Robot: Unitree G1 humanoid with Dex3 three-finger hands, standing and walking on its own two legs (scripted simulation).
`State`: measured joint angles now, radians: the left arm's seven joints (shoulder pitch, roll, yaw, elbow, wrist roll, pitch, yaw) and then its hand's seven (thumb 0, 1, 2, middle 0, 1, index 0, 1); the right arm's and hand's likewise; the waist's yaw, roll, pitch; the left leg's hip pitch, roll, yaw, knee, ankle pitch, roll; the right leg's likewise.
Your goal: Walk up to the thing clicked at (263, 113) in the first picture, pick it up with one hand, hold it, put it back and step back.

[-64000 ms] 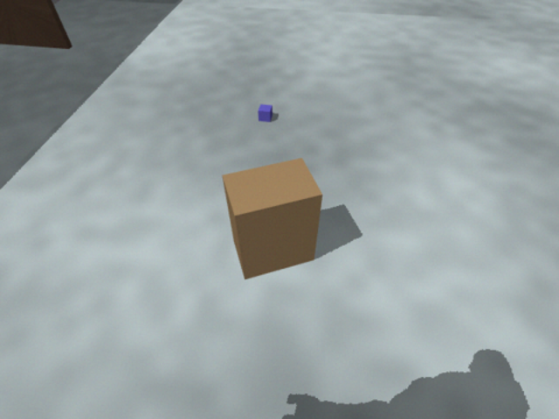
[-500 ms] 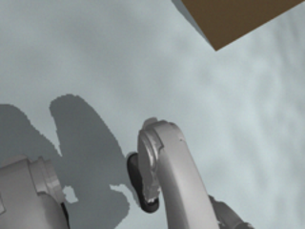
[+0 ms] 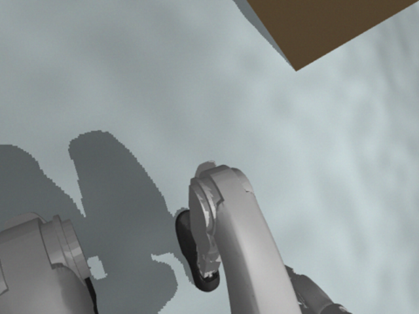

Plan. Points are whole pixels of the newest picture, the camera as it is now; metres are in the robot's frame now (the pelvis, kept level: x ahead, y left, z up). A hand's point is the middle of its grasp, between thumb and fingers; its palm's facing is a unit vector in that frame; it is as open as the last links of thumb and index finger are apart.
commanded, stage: close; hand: left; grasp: from above
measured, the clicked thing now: out of the picture +0.46 +0.35 -0.26
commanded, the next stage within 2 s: settle in 0.96 s
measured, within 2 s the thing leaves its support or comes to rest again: leaves its support in 1.32 s
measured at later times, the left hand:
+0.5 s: hand out of the picture +0.45 +0.34 -0.22, palm faces -0.45 -0.09 -0.89, open 10.2 cm
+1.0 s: hand out of the picture +0.45 +0.35 -0.22, palm faces -0.46 -0.10 -0.88, open 10.1 cm
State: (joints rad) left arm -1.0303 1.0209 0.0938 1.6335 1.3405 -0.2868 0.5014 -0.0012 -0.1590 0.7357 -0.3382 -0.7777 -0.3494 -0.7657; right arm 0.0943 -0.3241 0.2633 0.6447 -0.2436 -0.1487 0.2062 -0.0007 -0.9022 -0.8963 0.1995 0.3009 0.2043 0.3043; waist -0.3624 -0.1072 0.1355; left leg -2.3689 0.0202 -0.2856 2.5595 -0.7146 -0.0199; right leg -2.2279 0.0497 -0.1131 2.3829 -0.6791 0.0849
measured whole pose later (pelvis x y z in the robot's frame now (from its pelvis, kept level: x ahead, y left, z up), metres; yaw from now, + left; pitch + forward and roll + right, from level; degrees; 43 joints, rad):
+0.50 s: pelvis +0.00 +0.00 +0.00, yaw +0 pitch +28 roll -15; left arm -1.05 1.05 0.09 1.66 1.38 -0.32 0.53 -0.01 0.06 0.50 -0.57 -0.62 -0.58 -0.58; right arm 0.09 -0.33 0.27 0.64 -0.26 -0.14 0.20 0.00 -0.90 -0.90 0.20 0.30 0.20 0.30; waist -0.36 -0.12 0.13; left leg -2.37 0.02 -0.29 2.57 -0.71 -0.02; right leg -2.23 0.05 -0.12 2.39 -0.67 0.08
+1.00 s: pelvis +0.00 +0.00 +0.00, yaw +0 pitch +27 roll -14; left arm -1.05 1.07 0.11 1.65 1.36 -0.33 0.50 -0.01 0.05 0.43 -0.68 -0.50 -0.69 -0.47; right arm 0.10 -0.34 0.28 0.63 -0.26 -0.12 0.18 0.00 -0.90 -0.90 0.20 0.30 0.20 0.30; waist -0.36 -0.12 0.15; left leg -2.37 0.02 -0.29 2.56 -0.71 -0.03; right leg -2.23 0.05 -0.12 2.39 -0.66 0.09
